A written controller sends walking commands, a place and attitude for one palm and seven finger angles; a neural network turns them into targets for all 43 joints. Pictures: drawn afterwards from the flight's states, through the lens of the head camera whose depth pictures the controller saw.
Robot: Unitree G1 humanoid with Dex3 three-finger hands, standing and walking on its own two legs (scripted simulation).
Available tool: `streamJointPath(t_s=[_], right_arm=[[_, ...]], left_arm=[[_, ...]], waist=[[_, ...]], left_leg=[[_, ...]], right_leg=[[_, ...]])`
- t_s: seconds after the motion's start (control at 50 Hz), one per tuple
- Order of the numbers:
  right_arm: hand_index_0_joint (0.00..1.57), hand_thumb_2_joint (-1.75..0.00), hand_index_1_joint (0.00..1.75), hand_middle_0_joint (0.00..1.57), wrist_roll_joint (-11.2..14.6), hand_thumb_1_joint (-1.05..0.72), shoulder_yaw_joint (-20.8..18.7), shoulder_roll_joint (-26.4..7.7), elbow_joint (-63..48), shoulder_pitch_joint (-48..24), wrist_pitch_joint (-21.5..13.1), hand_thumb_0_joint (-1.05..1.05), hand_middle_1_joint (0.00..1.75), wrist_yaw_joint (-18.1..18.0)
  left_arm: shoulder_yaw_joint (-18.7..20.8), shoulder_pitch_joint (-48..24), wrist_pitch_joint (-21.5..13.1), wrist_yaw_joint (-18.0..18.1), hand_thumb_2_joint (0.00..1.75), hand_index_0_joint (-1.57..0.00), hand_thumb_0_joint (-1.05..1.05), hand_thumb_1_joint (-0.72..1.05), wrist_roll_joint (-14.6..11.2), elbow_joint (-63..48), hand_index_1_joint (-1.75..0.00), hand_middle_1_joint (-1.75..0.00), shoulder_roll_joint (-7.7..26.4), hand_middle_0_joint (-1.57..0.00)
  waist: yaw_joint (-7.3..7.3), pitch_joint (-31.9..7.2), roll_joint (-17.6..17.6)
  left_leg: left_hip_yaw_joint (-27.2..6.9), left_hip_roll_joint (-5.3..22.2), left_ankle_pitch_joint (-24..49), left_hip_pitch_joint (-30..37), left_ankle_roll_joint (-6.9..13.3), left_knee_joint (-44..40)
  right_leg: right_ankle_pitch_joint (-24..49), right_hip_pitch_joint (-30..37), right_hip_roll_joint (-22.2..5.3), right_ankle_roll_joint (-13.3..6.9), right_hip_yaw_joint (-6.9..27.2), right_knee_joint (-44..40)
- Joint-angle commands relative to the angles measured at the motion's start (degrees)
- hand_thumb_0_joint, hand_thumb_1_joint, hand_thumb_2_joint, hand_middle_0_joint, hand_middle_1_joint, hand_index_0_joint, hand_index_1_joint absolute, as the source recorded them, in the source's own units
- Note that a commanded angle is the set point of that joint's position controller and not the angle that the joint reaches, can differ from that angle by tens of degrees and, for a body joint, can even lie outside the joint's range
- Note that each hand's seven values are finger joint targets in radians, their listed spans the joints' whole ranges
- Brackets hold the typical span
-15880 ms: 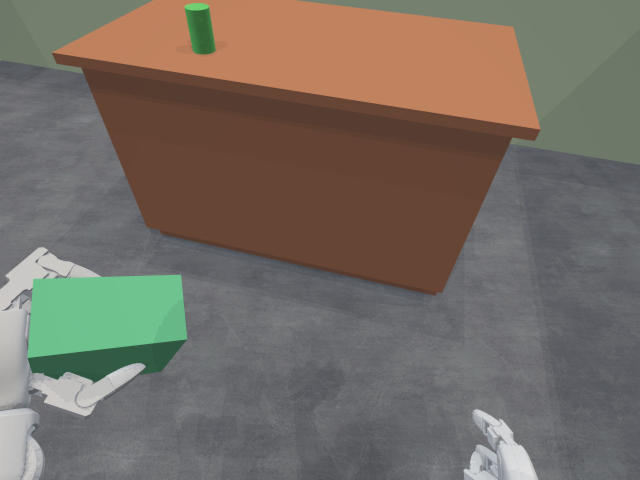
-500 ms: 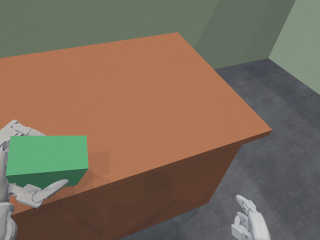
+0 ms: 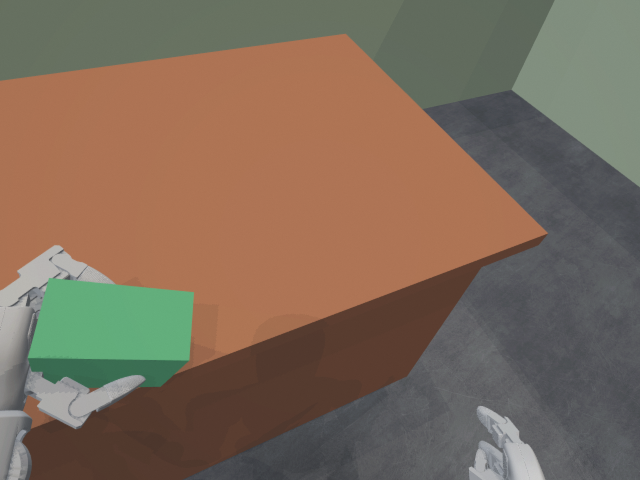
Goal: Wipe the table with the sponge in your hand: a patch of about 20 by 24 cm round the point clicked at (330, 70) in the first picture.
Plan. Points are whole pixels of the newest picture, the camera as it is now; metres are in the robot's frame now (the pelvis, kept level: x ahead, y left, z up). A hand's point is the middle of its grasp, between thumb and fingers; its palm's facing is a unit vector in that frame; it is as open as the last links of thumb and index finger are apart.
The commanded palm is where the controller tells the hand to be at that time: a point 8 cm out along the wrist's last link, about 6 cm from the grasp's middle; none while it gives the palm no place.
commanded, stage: come to a stop and stand still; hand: left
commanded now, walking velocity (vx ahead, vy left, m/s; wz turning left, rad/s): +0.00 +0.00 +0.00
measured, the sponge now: (134, 342) +0.22 +0.20 +0.11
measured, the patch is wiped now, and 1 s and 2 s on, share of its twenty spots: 0.00 0.00 0.00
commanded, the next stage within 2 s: look again from close up in 0.56 s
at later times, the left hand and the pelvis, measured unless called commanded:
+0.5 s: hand (30, 293) +0.24 +0.29 +0.15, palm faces +0.37 -0.84 -0.40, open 10.6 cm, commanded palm +0.17 +0.32 +0.18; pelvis +0.02 +0.03 +0.00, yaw +1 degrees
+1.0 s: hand (58, 309) +0.23 +0.26 +0.15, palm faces +0.37 -0.85 -0.38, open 10.6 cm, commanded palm +0.17 +0.29 +0.18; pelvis +0.01 +0.01 +0.01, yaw +1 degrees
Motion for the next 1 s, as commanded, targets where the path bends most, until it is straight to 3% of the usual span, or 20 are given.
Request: streamJointPath(t_s=[0.0,0.08,0.12,0.22,0.3,0.32,0.4,0.42,0.5,0.52,0.6,0.62,0.7,0.72,0.8,0.82,0.9,0.92,0.94,0.98], right_arm=[[0.20,-0.90,0.30,0.20,-0.1,-0.90,-2.0,-6.4,-9.0,-8.2,-5.5,0.00,0.30,-0.6],[0.20,-0.90,0.30,0.20,-0.3,-0.90,-2.2,-6.5,-7.9,-6.5,-6.9,0.00,0.30,0.3],[0.20,-0.90,0.30,0.20,-0.4,-0.90,-2.1,-6.9,-7.5,-6.6,-6.9,0.00,0.30,0.8],[0.20,-0.90,0.30,0.20,-0.7,-0.90,-1.8,-6.8,-7.4,-7.6,-6.6,0.00,0.30,0.9],[0.20,-0.90,0.30,0.20,-0.9,-0.90,-1.4,-6.2,-8.1,-8.7,-6.0,0.00,0.30,0.6],[0.20,-0.90,0.30,0.20,-1.1,-0.90,-1.2,-5.9,-8.3,-8.2,-5.8,0.00,0.30,0.7],[0.20,-0.90,0.30,0.20,-1.0,-0.90,-1.3,-5.8,-8.9,-9.0,-5.7,0.00,0.30,1.0],[0.20,-0.90,0.30,0.20,-1.3,-0.90,-1.2,-5.7,-8.7,-8.1,-5.6,0.00,0.30,1.2],[0.20,-0.90,0.30,0.20,-1.0,-0.90,-1.5,-6.0,-8.6,-8.4,-5.7,0.00,0.30,1.5],[0.20,-0.90,0.30,0.20,-1.3,-0.90,-1.5,-6.2,-8.4,-7.5,-5.3,0.00,0.30,1.5],[0.20,-0.90,0.30,0.20,-0.5,-0.90,-1.8,-6.4,-8.3,-8.6,-4.6,0.00,0.30,1.0],[0.20,-0.90,0.30,0.20,-0.9,-0.90,-1.7,-6.7,-8.3,-8.0,-4.2,0.00,0.30,1.0],[0.20,-0.90,0.30,0.20,-0.4,-0.90,-1.7,-6.4,-8.5,-9.7,-4.1,0.00,0.30,0.2],[0.20,-0.90,0.30,0.20,-0.8,-0.90,-1.5,-6.5,-8.4,-9.0,-3.9,0.00,0.30,0.2],[0.20,-0.90,0.30,0.20,-0.4,-0.90,-1.7,-6.3,-8.6,-10.1,-4.4,0.00,0.30,-0.2],[0.20,-0.90,0.30,0.20,-0.8,-0.90,-1.5,-6.3,-8.6,-9.3,-4.3,0.00,0.30,-0.2],[0.20,-0.90,0.30,0.20,-0.4,-0.90,-1.8,-6.4,-8.3,-9.7,-4.6,0.00,0.30,-0.4],[0.20,-0.90,0.30,0.20,-0.8,-0.90,-1.6,-6.4,-8.1,-8.8,-4.3,0.00,0.30,-0.3],[0.20,-0.90,0.30,0.20,-0.5,-0.90,-2.1,-6.4,-8.3,-8.5,-4.5,0.00,0.30,-0.4],[0.20,-0.90,0.30,0.20,-0.5,-0.90,-2.1,-6.3,-8.2,-8.3,-4.4,0.00,0.30,-0.4]], left_arm=[[13.5,-15.0,-5.1,3.8,1.30,-1.20,0.00,0.10,1.2,-12.3,-1.60,-1.60,12.1,-1.20],[8.7,-12.3,-5.4,2.9,1.30,-1.20,0.00,0.10,1.8,-8.3,-1.60,-1.60,6.9,-1.20],[5.5,-10.2,-4.9,2.4,1.30,-1.20,0.00,0.10,1.9,-6.6,-1.60,-1.60,3.7,-1.20],[5.4,-13.6,-4.9,2.7,1.30,-1.20,0.00,0.10,2.8,-9.3,-1.60,-1.60,5.1,-1.20],[10.7,-14.2,-4.8,3.3,1.30,-1.20,0.00,0.10,2.7,-11.6,-1.60,-1.60,10.2,-1.20],[8.4,-14.6,-4.9,3.0,1.30,-1.20,0.00,0.10,2.3,-12.1,-1.60,-1.60,7.8,-1.20],[10.8,-12.5,-4.9,3.1,1.30,-1.20,0.00,0.10,2.1,-14.7,-1.60,-1.60,10.0,-1.20],[8.9,-11.7,-5.1,2.8,1.30,-1.20,0.00,0.10,1.7,-14.9,-1.60,-1.60,7.9,-1.20],[9.6,-9.3,-4.7,2.9,1.30,-1.20,0.00,0.10,1.9,-14.5,-1.60,-1.60,8.3,-1.20],[8.0,-8.5,-4.8,2.6,1.30,-1.20,0.00,0.10,1.5,-13.6,-1.60,-1.60,6.6,-1.20],[9.2,-8.2,-3.9,3.0,1.30,-1.20,0.00,0.10,1.6,-11.0,-1.60,-1.60,7.6,-1.20],[7.1,-8.6,-4.1,2.6,1.30,-1.20,0.00,0.10,1.1,-10.3,-1.60,-1.60,5.7,-1.20],[9.1,-10.6,-4.0,3.2,1.30,-1.20,0.00,0.10,1.6,-10.7,-1.60,-1.60,8.4,-1.20],[6.9,-10.9,-4.3,2.9,1.30,-1.20,0.00,0.10,1.2,-10.4,-1.60,-1.60,6.2,-1.20],[9.5,-11.0,-4.4,3.5,1.30,-1.20,0.00,0.10,1.6,-12.9,-1.60,-1.60,9.4,-1.20],[7.3,-10.4,-4.6,3.2,1.30,-1.20,0.00,0.10,1.1,-12.0,-1.60,-1.60,7.0,-1.20],[9.7,-9.2,-4.4,3.7,1.30,-1.20,0.00,0.10,1.3,-11.8,-1.60,-1.60,9.1,-1.20],[7.9,-8.6,-4.5,3.4,1.30,-1.20,0.00,0.10,0.9,-10.6,-1.60,-1.60,7.0,-1.20],[8.3,-9.4,-4.6,3.4,1.30,-1.20,0.00,0.10,0.8,-11.6,-1.60,-1.60,7.8,-1.20],[8.6,-8.6,-4.5,3.3,1.30,-1.20,0.00,0.10,0.7,-10.3,-1.60,-1.60,7.8,-1.20]], waist=[[1.72,-8.5,14.4],[1.41,-9.3,4.4],[1.29,-9.1,2.7],[1.32,-8.7,7.3],[1.66,-10.5,6.6],[1.48,-10.2,6.9],[1.72,-12.7,11.3],[1.60,-13.0,10.5],[1.47,-13.8,9.5],[1.30,-13.6,7.9],[1.14,-11.7,5.8],[1.09,-11.1,5.7],[1.18,-9.8,6.1],[1.26,-9.7,5.5],[1.38,-10.6,5.8],[1.42,-10.4,4.8],[1.26,-10.5,5.8],[1.29,-10.5,4.7],[0.90,-10.4,6.0],[0.99,-10.3,5.2]], left_leg=[[-12.1,7.9,-12.1,1.1,-1.0,-12.4],[-11.4,6.7,-8.1,4.4,-1.3,-9.1],[-11.4,6.6,-4.3,6.4,-1.6,-8.7],[-14.2,8.7,-2.9,7.8,-2.9,-13.4],[-12.3,8.0,8.9,10.3,-4.7,-10.9],[-12.1,7.8,11.0,10.2,-4.9,-10.8],[-10.6,7.5,22.4,14.3,-6.4,-8.2],[-10.7,7.5,23.8,15.1,-6.3,-8.1],[-11.0,8.0,27.0,17.4,-7.3,-7.7],[-11.0,8.1,25.5,16.6,-6.9,-7.7],[-10.7,7.4,17.6,12.9,-7.5,-8.8],[-11.0,7.3,14.2,11.5,-7.1,-9.6],[-10.9,6.7,7.2,9.4,-6.5,-10.9],[-11.2,6.7,4.4,8.2,-5.8,-11.3],[-10.8,6.1,3.8,8.8,-4.8,-10.1],[-10.8,5.9,2.6,7.7,-4.1,-10.0],[-10.6,5.4,3.2,8.1,-3.7,-8.8],[-10.6,5.4,2.6,7.5,-3.2,-8.7],[-10.7,5.4,3.1,7.7,-3.2,-8.5],[-10.8,5.6,2.6,7.6,-3.0,-8.5]], right_leg=[[-0.8,3.6,-2.6,-0.6,2.3,-1.8],[1.2,2.8,-3.4,-0.7,3.2,-6.1],[2.6,1.0,-3.4,-0.6,3.2,-6.6],[1.0,-0.7,-2.0,-0.2,1.6,-2.2],[4.0,1.2,-2.4,-0.6,1.3,-2.6],[4.0,1.3,-2.3,-0.8,0.9,-2.6],[4.8,2.0,-2.4,-1.1,0.5,-2.7],[3.8,1.7,-2.1,-1.1,0.0,-3.0],[3.4,1.4,-2.4,-1.2,0.1,-3.6],[3.4,1.5,-2.4,-1.1,0.1,-4.3],[6.9,3.2,-3.3,-1.2,1.3,-5.2],[6.4,3.3,-3.3,-1.2,1.2,-5.5],[6.6,3.9,-3.9,-1.2,2.6,-5.9],[5.7,4.4,-3.7,-1.1,2.2,-6.4],[6.9,4.8,-4.5,-1.4,3.7,-6.9],[6.8,5.1,-4.6,-1.4,3.6,-7.7],[7.6,4.4,-5.4,-1.8,5.4,-8.2],[7.6,4.6,-5.4,-1.7,5.0,-8.8],[8.1,4.6,-5.5,-1.9,5.6,-8.5],[8.0,4.5,-5.6,-1.8,5.9,-9.0]])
